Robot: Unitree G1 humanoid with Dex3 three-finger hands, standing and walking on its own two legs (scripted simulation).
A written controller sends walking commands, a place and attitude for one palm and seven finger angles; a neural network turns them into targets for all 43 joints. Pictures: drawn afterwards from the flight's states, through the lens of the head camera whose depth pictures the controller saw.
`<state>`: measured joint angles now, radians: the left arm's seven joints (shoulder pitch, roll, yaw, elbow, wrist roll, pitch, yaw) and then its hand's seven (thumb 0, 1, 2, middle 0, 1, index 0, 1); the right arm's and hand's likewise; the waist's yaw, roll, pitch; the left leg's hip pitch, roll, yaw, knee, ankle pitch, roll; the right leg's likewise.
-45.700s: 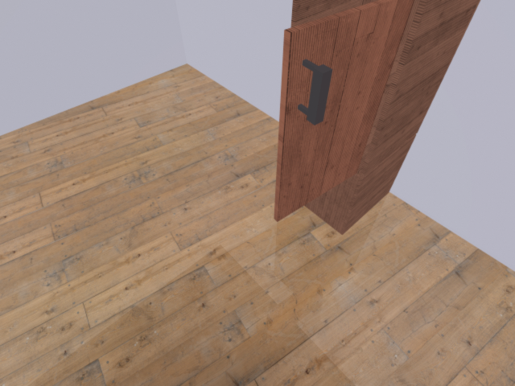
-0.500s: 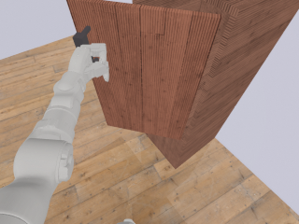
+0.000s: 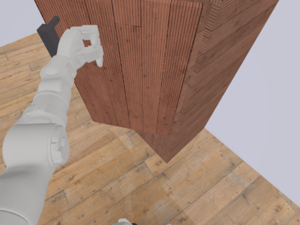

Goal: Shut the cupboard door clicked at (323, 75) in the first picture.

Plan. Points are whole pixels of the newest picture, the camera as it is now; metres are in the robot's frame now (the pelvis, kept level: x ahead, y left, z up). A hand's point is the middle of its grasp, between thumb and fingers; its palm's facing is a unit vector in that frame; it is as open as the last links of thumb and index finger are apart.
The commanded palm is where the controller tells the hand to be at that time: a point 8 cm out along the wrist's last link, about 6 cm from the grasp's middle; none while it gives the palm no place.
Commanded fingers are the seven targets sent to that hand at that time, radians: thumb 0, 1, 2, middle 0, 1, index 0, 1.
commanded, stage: push the door shut along its arc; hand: left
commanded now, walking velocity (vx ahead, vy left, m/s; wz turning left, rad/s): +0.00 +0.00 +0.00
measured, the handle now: (60, 44) +0.56 +0.17 +0.15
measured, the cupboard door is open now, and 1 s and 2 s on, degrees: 36 27 27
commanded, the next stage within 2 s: pull the fist back off the door in 0.24 s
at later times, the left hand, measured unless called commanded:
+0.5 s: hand (104, 42) +0.55 +0.06 +0.16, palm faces -0.01 -0.99 +0.13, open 2.8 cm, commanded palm +0.53 +0.10 +0.16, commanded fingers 0.00 0.90 0.90 -1.30 -1.50 -1.30 -1.50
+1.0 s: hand (102, 60) +0.50 +0.07 +0.15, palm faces +0.08 -1.00 -0.04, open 3.1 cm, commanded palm +0.45 +0.11 +0.16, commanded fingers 0.00 0.90 0.90 -1.30 -1.50 -1.30 -1.50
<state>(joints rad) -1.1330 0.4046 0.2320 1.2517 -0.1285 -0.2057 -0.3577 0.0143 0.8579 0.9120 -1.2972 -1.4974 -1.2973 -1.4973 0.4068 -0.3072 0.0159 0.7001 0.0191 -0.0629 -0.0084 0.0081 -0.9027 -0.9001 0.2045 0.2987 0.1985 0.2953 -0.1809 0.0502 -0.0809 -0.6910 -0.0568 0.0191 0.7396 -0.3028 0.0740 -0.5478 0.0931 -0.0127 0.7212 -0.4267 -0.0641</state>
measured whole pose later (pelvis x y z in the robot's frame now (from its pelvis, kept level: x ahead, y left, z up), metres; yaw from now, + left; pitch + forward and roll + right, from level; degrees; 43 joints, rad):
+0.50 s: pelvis -0.01 +0.00 -0.01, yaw +2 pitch +19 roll -2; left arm -1.32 0.27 0.27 1.32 -0.12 -0.14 0.05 -0.01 0.77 0.93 -1.30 -1.50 -1.30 -1.50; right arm 0.40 -0.29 0.00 0.75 -0.03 -0.11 0.05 0.01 -0.90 -0.90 0.20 0.30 0.20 0.29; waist -0.17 0.04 -0.11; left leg -0.83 -0.06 -0.02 0.81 -0.31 0.07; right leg -0.67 0.09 -0.05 0.78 -0.45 -0.07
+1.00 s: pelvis +0.01 -0.02 +0.01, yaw -1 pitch +12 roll +0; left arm -0.91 0.22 0.24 1.06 -0.04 -0.18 0.13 0.01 0.90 0.90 -1.30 -1.50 -1.30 -1.50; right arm 0.47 -0.28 -0.01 0.68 0.00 0.00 0.07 0.01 -0.90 -0.90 0.20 0.30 0.20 0.30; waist -0.12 0.05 -0.12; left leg -0.60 -0.03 0.03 0.71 -0.31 0.05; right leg -0.46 0.12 0.01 0.68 -0.42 -0.08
